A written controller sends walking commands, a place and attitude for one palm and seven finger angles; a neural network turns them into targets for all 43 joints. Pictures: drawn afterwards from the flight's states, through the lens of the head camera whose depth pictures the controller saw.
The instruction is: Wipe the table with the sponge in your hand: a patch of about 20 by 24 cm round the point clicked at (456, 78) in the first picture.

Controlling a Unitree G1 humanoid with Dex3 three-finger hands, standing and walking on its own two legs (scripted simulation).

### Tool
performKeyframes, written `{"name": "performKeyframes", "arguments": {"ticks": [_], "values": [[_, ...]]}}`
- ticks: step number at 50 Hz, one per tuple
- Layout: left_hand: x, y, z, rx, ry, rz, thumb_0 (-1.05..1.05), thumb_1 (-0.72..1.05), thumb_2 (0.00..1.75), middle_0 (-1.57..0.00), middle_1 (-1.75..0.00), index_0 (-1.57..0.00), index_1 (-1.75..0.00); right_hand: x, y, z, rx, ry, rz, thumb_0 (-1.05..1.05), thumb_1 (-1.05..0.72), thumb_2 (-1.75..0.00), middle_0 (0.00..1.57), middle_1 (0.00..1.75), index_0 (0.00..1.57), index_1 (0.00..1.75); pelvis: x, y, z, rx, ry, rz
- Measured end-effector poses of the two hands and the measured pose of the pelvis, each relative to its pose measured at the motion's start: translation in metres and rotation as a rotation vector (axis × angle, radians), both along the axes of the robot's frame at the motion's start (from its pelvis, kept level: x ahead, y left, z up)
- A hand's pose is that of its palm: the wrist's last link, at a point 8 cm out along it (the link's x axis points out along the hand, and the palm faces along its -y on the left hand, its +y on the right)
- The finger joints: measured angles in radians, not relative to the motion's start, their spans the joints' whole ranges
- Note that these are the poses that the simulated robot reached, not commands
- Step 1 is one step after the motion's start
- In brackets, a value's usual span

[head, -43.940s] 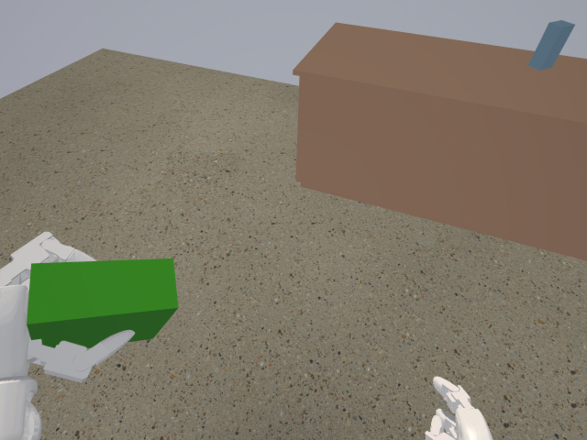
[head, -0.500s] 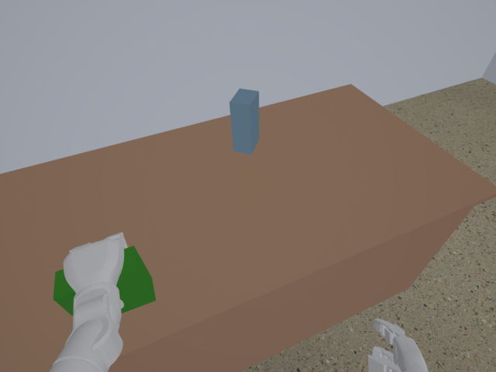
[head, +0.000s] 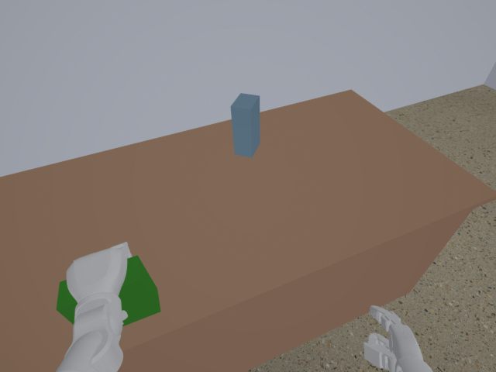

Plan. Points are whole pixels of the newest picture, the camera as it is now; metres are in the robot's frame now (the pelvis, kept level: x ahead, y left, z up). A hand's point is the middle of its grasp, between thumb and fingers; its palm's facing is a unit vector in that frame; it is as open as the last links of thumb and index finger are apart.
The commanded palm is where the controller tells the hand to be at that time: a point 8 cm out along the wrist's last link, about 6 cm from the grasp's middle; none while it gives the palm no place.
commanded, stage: lift the sponge slowly off the table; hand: left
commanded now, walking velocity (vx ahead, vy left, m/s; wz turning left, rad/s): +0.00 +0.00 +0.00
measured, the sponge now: (117, 302) +0.24 +0.28 -0.05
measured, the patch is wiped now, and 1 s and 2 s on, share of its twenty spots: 1.00 1.00 1.00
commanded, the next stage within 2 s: bring the sponge back beside the body in 1.80 s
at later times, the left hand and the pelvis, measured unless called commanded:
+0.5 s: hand (111, 289) +0.24 +0.27 +0.00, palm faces -0.04 -0.13 -0.99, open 9.7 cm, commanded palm +0.21 +0.27 +0.08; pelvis +0.00 +0.00 +0.01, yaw +0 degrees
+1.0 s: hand (106, 278) +0.24 +0.26 +0.04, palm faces +0.00 -0.13 -0.99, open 9.7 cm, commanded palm +0.21 +0.27 +0.11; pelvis +0.00 +0.00 +0.01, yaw +0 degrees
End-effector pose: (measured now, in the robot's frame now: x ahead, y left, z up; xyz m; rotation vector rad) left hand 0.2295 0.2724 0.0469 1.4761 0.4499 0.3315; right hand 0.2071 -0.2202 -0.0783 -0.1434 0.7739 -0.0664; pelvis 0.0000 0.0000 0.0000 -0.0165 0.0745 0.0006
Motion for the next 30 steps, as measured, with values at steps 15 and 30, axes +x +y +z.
{"name": "performKeyframes", "arguments": {"ticks": [15, 30], "values": [[-0.004, 0.003, 0.005, -0.031, 0.009, -0.007, 0.0, -0.48, 1.1, -0.75, -1.39, -0.76, -1.42, -0.006, -0.005, 0.0, -0.017, 0.005, -0.015, 0.01, -0.9, -0.9, 0.2, 0.3, 0.2, 0.3, 0.0, 0.0, 0.005, 0.0, -0.024, -0.003], [-0.014, -0.004, 0.02, -0.057, -0.027, -0.014, 0.0, -0.5, 1.1, -0.77, -1.37, -0.78, -1.4, 0.013, 0.012, 0.014, -0.001, -0.058, 0.034, 0.01, -0.9, -0.9, 0.2, 0.3, 0.2, 0.3, -0.001, 0.003, 0.008, 0.002, -0.061, -0.003]]}}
